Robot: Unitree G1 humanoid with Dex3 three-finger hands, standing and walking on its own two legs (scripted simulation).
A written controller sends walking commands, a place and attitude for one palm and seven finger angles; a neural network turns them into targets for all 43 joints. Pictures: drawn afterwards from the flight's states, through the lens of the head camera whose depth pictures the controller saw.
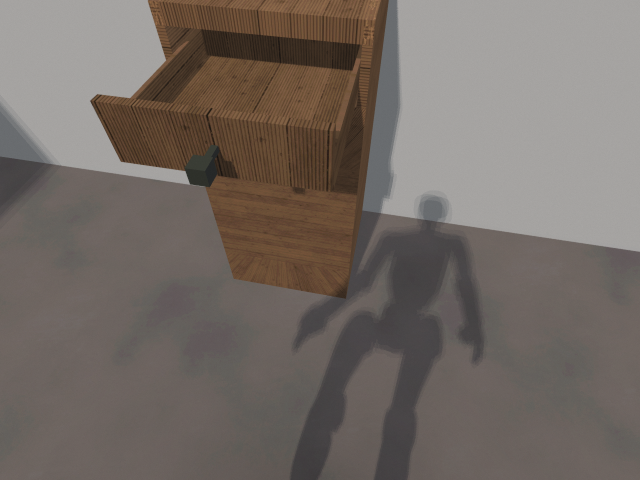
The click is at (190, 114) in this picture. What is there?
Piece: drawer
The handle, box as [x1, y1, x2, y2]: [184, 145, 218, 186]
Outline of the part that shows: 216,145 211,145 203,156 193,155 184,168 189,182 191,184 209,186 217,173 213,161 218,152 218,148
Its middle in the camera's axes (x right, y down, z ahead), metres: -0.18 -0.12 +0.61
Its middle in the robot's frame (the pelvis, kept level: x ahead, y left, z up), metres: +0.54 +0.21 +0.08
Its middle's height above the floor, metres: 0.86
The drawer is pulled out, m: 0.27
